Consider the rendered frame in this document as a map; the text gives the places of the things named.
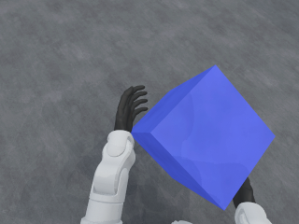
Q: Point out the robot left forearm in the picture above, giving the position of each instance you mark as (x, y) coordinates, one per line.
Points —
(110, 180)

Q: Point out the carton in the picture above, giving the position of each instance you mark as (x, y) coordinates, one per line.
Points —
(205, 135)

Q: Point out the robot right hand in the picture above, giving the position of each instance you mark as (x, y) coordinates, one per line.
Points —
(244, 194)

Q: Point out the robot right forearm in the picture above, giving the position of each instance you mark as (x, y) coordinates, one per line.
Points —
(250, 213)

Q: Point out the robot left hand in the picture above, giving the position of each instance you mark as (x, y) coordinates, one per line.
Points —
(126, 111)

